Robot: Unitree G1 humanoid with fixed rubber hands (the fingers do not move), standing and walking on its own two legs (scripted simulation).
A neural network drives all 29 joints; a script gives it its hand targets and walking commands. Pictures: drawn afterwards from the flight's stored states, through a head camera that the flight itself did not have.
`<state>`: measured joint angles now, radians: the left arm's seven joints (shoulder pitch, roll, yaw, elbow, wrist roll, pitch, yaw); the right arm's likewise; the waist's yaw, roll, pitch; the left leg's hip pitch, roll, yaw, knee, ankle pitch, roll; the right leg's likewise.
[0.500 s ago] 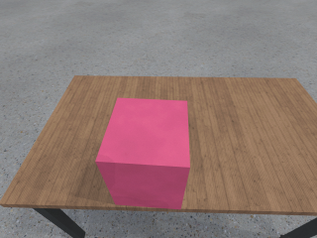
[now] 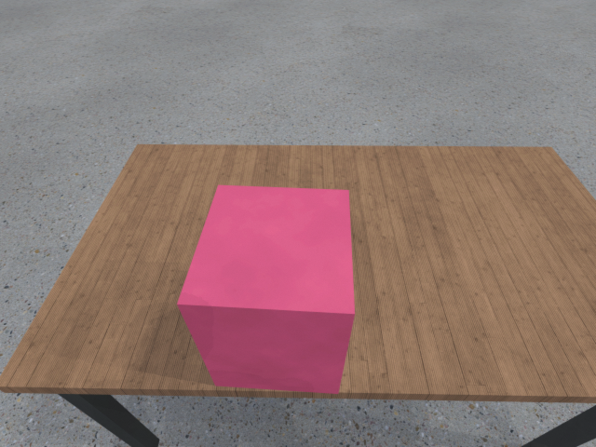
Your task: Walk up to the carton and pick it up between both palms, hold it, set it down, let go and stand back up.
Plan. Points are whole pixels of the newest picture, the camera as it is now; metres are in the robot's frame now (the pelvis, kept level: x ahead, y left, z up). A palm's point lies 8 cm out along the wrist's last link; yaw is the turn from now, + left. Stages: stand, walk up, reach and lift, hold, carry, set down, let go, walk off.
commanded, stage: walk up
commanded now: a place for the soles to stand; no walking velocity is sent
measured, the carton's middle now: (279, 291) +0.37 +0.05 +0.00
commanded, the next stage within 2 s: reach and lift in 0.94 s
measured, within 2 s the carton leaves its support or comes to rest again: neither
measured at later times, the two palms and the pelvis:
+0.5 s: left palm out of the picture +0.08 +0.30 -0.11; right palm out of the picture +0.09 -0.32 -0.09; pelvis +0.00 +0.00 +0.00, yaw -1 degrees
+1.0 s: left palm out of the picture +0.09 +0.30 -0.11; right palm out of the picture +0.10 -0.33 -0.09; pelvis +0.00 -0.01 -0.01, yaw -1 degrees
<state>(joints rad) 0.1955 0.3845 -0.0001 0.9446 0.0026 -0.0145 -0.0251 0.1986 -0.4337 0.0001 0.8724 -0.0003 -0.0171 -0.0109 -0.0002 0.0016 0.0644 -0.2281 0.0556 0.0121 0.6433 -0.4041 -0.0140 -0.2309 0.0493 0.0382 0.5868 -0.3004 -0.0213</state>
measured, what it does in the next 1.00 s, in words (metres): stands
